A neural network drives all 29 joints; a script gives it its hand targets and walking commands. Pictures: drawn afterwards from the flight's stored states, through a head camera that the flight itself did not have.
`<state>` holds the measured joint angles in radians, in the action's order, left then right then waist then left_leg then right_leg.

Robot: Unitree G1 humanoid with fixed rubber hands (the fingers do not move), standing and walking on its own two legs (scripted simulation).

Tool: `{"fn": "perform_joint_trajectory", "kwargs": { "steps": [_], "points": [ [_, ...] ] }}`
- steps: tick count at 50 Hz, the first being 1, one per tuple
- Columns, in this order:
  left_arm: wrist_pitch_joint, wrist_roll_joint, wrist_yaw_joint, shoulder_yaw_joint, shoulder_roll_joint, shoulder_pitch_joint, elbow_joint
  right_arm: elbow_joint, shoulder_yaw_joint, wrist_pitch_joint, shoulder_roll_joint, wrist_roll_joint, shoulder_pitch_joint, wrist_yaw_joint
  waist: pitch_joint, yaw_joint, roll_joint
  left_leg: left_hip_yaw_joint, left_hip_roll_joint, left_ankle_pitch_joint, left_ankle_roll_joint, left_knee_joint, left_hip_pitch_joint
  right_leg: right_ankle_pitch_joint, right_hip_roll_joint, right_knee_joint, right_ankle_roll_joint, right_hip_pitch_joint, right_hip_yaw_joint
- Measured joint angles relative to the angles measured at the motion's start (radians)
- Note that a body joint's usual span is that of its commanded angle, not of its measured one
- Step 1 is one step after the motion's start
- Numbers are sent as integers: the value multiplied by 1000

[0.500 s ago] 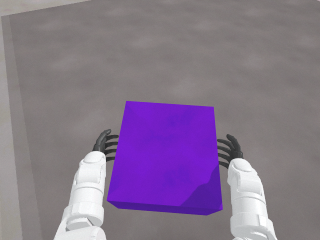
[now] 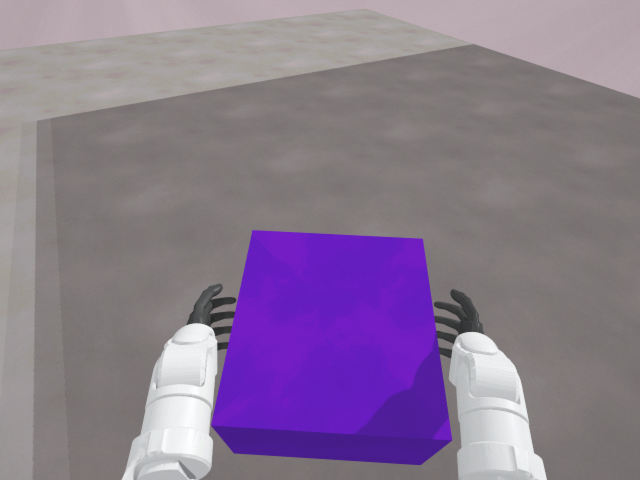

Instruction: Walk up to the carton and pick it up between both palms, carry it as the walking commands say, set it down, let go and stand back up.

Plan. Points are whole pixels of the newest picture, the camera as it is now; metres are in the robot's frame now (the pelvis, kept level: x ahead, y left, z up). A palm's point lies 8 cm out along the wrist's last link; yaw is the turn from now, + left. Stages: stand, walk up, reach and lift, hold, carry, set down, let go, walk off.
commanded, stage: reach and lift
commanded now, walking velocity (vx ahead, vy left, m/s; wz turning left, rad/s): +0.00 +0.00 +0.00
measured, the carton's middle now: (332, 341) +0.33 -0.03 -0.03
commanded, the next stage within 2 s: hold in 1.18 s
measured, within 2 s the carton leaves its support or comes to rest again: neither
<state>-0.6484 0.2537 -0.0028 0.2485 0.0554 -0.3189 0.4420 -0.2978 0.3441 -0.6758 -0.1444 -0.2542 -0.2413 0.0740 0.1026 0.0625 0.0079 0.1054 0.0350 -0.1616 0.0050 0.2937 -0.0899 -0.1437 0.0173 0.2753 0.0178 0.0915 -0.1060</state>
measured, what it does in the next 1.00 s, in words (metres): stands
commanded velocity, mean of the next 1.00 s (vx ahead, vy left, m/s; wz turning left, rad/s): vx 0.00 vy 0.00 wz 0.00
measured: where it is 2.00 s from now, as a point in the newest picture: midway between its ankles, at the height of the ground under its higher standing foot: outside the picture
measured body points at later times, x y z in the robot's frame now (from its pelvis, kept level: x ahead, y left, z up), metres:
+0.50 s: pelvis +0.00 -0.01 +0.00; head -0.05 -0.01 +0.45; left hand +0.30 +0.18 +0.03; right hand +0.30 -0.18 +0.03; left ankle +0.00 +0.12 -0.75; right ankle +0.01 -0.13 -0.75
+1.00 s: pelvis +0.01 -0.01 +0.00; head -0.04 -0.01 +0.45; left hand +0.29 +0.18 +0.03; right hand +0.30 -0.18 +0.03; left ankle +0.00 +0.12 -0.75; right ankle +0.01 -0.13 -0.75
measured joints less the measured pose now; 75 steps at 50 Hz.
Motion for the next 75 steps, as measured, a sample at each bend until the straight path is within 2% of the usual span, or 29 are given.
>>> {"fn": "perform_joint_trajectory", "kwargs": {
  "steps": [5,11,25,36,56,75],
  "points": [
    [-29,21,-51,17,2,5,-28,7,1,-27,11,-22,-10,-45,-16,-7,0,1,0,-2,0,-5,36,-4,-1,-3,-2,-36,2],
    [-50,34,-55,26,14,24,-80,21,-12,-41,18,-38,-16,-76,-42,-25,0,1,-2,-6,-2,-2,54,-9,1,2,-4,-52,4],
    [-60,41,6,39,35,53,-134,32,-34,-33,1,-52,-7,-86,-62,-54,-8,15,-7,-6,-11,-4,55,-12,7,1,-13,-56,18],
    [-62,47,-53,47,29,51,-153,47,-39,-31,15,-44,-6,-103,-69,-62,-12,16,-10,-5,-13,-14,65,-12,9,-4,-16,-64,20],
    [-73,43,-30,34,57,119,-237,94,-65,-31,14,-28,43,-103,-80,-60,-8,9,-7,-1,-10,-25,73,-13,7,-3,-14,-65,12],
    [-74,56,-34,45,67,116,-235,87,-58,-32,13,-36,36,-109,-87,-57,-9,7,-5,-4,-10,-7,74,-17,8,18,-15,-64,11]
  ]
}}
